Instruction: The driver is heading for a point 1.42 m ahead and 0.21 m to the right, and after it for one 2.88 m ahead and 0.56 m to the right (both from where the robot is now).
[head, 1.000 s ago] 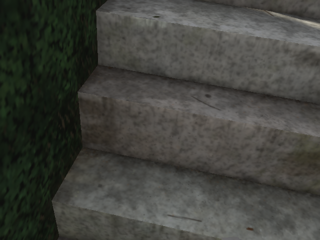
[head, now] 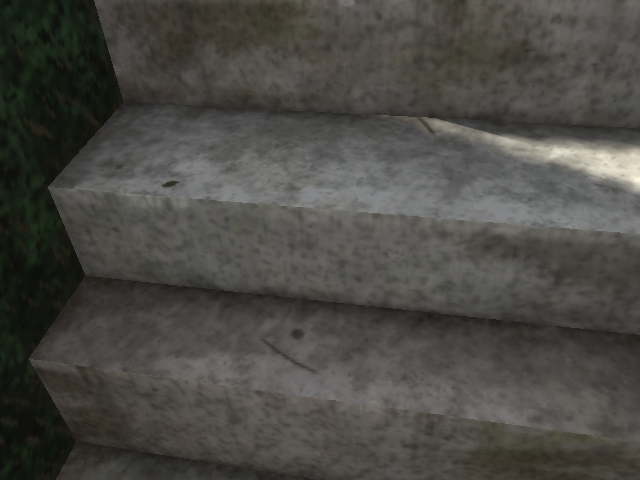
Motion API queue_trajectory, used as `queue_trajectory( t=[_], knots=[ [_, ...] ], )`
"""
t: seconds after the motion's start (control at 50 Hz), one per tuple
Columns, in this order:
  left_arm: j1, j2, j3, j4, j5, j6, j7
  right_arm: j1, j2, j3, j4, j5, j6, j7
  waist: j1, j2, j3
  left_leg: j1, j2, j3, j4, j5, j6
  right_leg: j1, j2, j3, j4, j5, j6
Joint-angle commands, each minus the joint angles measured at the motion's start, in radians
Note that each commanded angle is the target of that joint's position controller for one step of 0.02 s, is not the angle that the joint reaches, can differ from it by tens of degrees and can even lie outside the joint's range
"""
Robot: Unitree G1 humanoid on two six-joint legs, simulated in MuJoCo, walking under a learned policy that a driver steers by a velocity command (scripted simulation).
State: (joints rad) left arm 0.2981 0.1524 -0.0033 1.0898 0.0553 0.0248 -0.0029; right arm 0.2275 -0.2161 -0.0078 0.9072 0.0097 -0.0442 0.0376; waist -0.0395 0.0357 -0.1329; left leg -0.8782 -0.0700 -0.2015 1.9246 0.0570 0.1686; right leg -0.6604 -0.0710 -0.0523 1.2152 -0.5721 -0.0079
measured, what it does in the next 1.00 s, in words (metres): climbs: left foot, then right foot 0.19 m higher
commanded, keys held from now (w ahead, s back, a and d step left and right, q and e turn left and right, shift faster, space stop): w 0.52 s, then w+e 0.48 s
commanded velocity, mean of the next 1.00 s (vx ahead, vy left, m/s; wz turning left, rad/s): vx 0.50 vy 0.00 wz -0.16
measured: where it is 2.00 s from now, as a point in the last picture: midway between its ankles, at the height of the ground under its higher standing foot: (182, 425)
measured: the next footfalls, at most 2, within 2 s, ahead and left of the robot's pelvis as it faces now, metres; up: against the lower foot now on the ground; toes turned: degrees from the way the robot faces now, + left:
left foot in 0.48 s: +0.20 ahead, +0.22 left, +0.00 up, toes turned +7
right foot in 0.96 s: +0.35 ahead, -0.02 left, +0.19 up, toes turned -13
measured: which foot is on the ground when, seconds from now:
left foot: up 0.00-0.46, down 0.48-0.96, up 0.98-1.00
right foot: down 0.00-0.50, up 0.52-0.94, down 0.96-1.00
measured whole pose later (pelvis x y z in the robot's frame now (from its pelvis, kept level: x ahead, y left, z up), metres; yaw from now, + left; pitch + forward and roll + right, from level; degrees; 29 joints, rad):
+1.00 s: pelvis +0.26 +0.08 +0.18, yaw -11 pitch +5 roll -3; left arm -0.17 0.08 -0.11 0.54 0.02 0.02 -0.01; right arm 0.57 -0.15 -0.01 1.08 -0.03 -0.11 0.02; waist -0.12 -0.04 -0.08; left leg -0.31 0.14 0.07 0.76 0.18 0.13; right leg -0.81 0.08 -0.12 1.21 -0.53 -0.14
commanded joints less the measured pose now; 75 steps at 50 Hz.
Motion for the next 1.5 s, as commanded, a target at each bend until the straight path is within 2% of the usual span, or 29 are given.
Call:
queue_trajectory(
  t=[0.02,0.16,0.28,0.4,0.48,0.5,0.52,0.54,0.56,0.6,0.64,0.66,0.68,0.72,0.76,0.84,0.9,0.92,0.94,0.96,0.98,1.0,1.04,1.08,1.16,1.24,1.32,1.46,1.5],
  knots=[
    [-0.168,-0.098,-0.032,-0.043,-0.003,-0.053,-0.015,0.027,0.108,0.043,-0.069,0.008,0.009,-0.006,-0.104,-0.148,0.19,-0.227,-0.01,-0.01,0.185,0.081,-0.016,-0.065,-0.152,0.328,-0.674,-0.144,-0.093],
    [0.037,0.043,-0.016,-0.085,0.026,-0.062,0.024,-0.063,0.055,0.043,-0.105,0.015,0.022,-0.042,-0.012,-0.162,0.142,-0.313,0.048,0.128,0.13,-0.002,-0.128,0.11,-0.191,0.221,-0.888,-0.059,-0.169],
    [0.179,0.097,0.021,-0.071,-0.003,-0.088,0.05,-0.232,0.047,0.039,-0.145,0.012,0.01,-0.022,0.091,-0.138,0.119,-0.367,0.17,0.225,-0.166,-0.074,-0.151,0.485,-0.262,0.236,-1.0,0.004,-0.191],
    [0.1,0.225,0.066,-0.101,-0.047,-0.058,0.049,-0.29,0.055,0.065,-0.196,0.025,0.013,-0.01,0.054,-0.231,0.155,0.126,0.166,0.413,-0.895,-0.387,-0.127,0.497,-0.278,0.096,-1.188,0.27,-0.236],
    [0.054,0.19,0.045,-0.131,-0.053,-0.038,0.025,0.095,-0.114,-0.029,-0.074,-0.018,-0.02,0.016,-0.069,-0.186,0.048,0.608,0.105,0.328,-1.67,-0.109,-0.052,0.669,-0.138,-0.002,-0.524,0.991,-0.172],
    [-0.048,0.103,0.02,-0.199,-0.038,-0.068,0.007,0.218,-0.143,-0.043,0.012,-0.029,-0.009,0.014,-0.076,-0.085,0.018,0.876,0.195,0.213,-1.615,0.116,-0.089,0.338,-0.099,0.005,-0.204,0.74,-0.14],
    [-0.045,-0.086,-0.019,-0.228,-0.015,-0.124,-0.032,0.38,-0.194,-0.053,0.07,-0.051,0.014,-0.022,-0.029,0.266,-0.095,1.301,0.365,0.015,-1.339,0.959,-0.099,-0.191,0.104,0.087,0.23,0.169,-0.075],
    [0.046,-0.072,-0.007,-0.175,-0.062,-0.166,-0.038,0.517,-0.213,-0.064,0.078,-0.085,0.022,-0.031,-0.088,0.239,-0.275,1.42,0.511,-0.228,-1.481,0.75,0.022,-0.405,0.181,0.303,0.607,0.164,-0.047],
    [-0.065,-0.054,-0.005,-0.232,-0.093,-0.177,-0.043,0.48,-0.165,-0.05,0.068,-0.1,0.026,-0.02,-0.076,0.133,-0.197,1.358,0.524,-0.251,-1.535,0.309,0.067,-0.572,0.147,0.314,0.865,0.204,-0.039],
    [-0.387,-0.108,-0.06,-0.435,-0.106,-0.16,-0.035,0.226,-0.065,-0.017,0.04,-0.107,0.023,-0.019,-0.019,0.105,0.051,1.069,0.493,-0.074,-1.57,0.165,0.007,-0.828,0.083,0.228,1.259,0.302,-0.055],
    [-0.319,-0.121,-0.089,-0.492,-0.097,-0.143,-0.037,0.146,0.041,0.025,0.066,-0.112,0.001,-0.027,0.091,0.02,0.128,0.844,0.448,0.074,-1.585,0.124,-0.053,-0.894,0.089,0.282,1.434,0.344,-0.096],
    [-0.371,-0.081,-0.088,-0.504,-0.076,-0.166,-0.035,0.276,0.096,0.028,0.133,-0.096,-0.019,-0.032,0.008,-0.04,0.094,0.967,0.363,0.112,-1.553,0.375,-0.116,-0.899,0.102,0.235,1.321,0.421,-0.125],
    [-0.449,-0.059,-0.084,-0.509,-0.048,-0.193,-0.033,0.487,0.06,0.012,0.201,-0.064,-0.018,-0.053,-0.096,-0.015,0.019,1.299,0.355,0.011,-1.512,0.549,-0.077,-1.035,0.145,0.176,1.303,0.374,-0.101],
    [-0.464,-0.096,-0.102,-0.534,-0.052,-0.202,-0.062,0.599,0.011,0.003,0.221,-0.073,-0.016,-0.091,-0.077,0.027,-0.07,1.512,0.368,-0.012,-1.455,0.716,-0.084,-1.092,0.146,0.189,1.177,0.286,-0.091],
    [-0.479,-0.103,-0.116,-0.577,-0.074,-0.168,-0.088,0.427,-0.031,-0.008,0.145,-0.093,-0.013,-0.116,0.021,-0.017,-0.08,1.256,0.402,0.035,-1.587,0.499,-0.075,-0.896,0.083,0.189,0.991,0.292,-0.066],
    [-0.757,-0.2,-0.185,-0.74,-0.056,-0.097,-0.099,0.343,-0.042,0.002,0.157,-0.021,0.006,-0.148,0.04,0.069,0.039,0.753,0.353,0.278,-1.83,0.58,-0.088,-0.507,0.005,0.014,0.509,0.187,-0.061],
    [-0.637,-0.107,-0.138,-0.688,-0.076,-0.067,-0.054,0.531,-0.163,-0.017,0.195,-0.053,-0.027,-0.097,-0.003,0.242,-0.198,0.867,0.396,0.342,-1.648,1.962,0.01,0.126,0.199,-0.235,0.175,-0.115,-0.091],
    [-0.501,-0.06,-0.117,-0.671,-0.044,-0.05,-0.034,0.524,-0.176,-0.009,0.191,-0.056,-0.065,-0.068,0.047,0.288,-0.293,0.813,0.419,0.328,-1.478,2.106,0.045,0.269,0.153,-0.075,0.153,-0.123,-0.154],
    [-0.246,0.027,-0.066,-0.637,-0.028,-0.021,-0.007,0.409,-0.282,-0.037,0.157,-0.043,-0.099,-0.04,0.209,0.34,-0.407,0.826,0.41,0.333,-1.298,2.028,0.084,0.392,0.128,0.073,0.011,-0.091,-0.2],
    [-0.087,0.127,-0.012,-0.554,-0.038,0.016,0.01,0.286,-0.344,-0.073,0.102,-0.026,-0.118,-0.016,0.272,0.256,-0.454,0.718,0.374,0.311,-1.175,1.573,0.094,0.556,0.136,0.184,-0.185,-0.027,-0.213],
    [-0.053,0.249,0.041,-0.473,-0.037,0.045,0.024,0.163,-0.233,-0.059,0.022,-0.038,-0.122,0.004,0.222,-0.049,-0.344,0.285,0.195,0.268,-0.839,0.578,0.046,0.664,-0.047,0.688,-0.547,-0.315,-0.328],
    [-0.103,0.268,0.062,-0.448,0.004,0.054,0.039,0.054,-0.133,-0.063,-0.002,-0.04,-0.114,0.017,0.184,-0.238,-0.318,0.04,0.046,0.073,-0.113,-0.081,-0.019,0.54,-0.188,1.123,-0.889,-0.544,-0.402],
    [-0.284,0.1,0.007,-0.384,-0.031,0.022,0.009,-0.095,0.094,0.0,-0.206,-0.035,-0.091,0.016,0.004,-0.147,0.118,-0.28,0.048,0.025,0.393,-0.267,-0.042,0.137,-0.171,0.85,-0.834,-0.444,-0.207],
    [-0.293,-0.024,-0.017,-0.268,-0.039,-0.02,-0.027,0.06,0.107,0.041,-0.221,-0.057,-0.081,-0.001,-0.118,-0.079,0.205,-0.32,0.1,0.068,0.34,-0.179,-0.037,0.018,-0.051,0.487,-0.75,-0.169,-0.084],
    [-0.255,0.015,-0.001,-0.238,-0.02,-0.045,-0.047,0.043,0.062,0.069,-0.238,-0.064,-0.067,-0.05,-0.141,-0.107,0.17,-0.277,0.115,0.193,0.2,0.108,-0.123,-0.133,-0.017,0.301,-0.79,0.054,-0.149],
    [-0.168,0.07,-0.009,-0.241,0.011,-0.066,-0.047,-0.018,0.06,0.076,-0.208,-0.045,-0.038,-0.092,-0.055,-0.263,0.126,-0.339,0.102,0.262,0.393,0.105,-0.171,-0.065,-0.037,0.391,-0.812,0.13,-0.224],
    [0.074,0.135,0.023,-0.175,-0.044,-0.088,-0.012,-0.17,0.103,0.104,-0.251,-0.041,-0.059,-0.067,0.082,-0.209,0.058,-0.705,0.146,0.19,0.449,-0.094,-0.16,0.496,-0.148,0.645,-0.872,0.103,-0.248],
    [0.162,0.112,0.053,-0.138,-0.042,-0.085,0.047,-0.331,0.135,0.115,-0.369,-0.032,-0.06,-0.089,0.11,-0.228,0.106,-0.725,0.223,0.165,0.336,-0.309,-0.198,0.566,-0.211,0.559,-0.925,0.226,-0.24],
    [0.244,0.098,0.069,-0.105,-0.055,-0.038,0.06,-0.381,0.203,0.138,-0.433,-0.041,-0.062,-0.085,0.119,-0.26,0.069,-0.67,0.254,0.146,0.14,-0.382,-0.157,0.575,-0.199,0.512,-0.939,0.263,-0.203]
  ],
)
Velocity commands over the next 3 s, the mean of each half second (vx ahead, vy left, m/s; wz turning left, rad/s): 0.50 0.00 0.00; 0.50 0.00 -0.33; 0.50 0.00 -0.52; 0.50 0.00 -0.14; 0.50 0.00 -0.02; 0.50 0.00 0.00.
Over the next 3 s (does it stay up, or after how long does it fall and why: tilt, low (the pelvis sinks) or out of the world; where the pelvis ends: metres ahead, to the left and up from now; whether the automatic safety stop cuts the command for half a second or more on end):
stays up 0.46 0.21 0.43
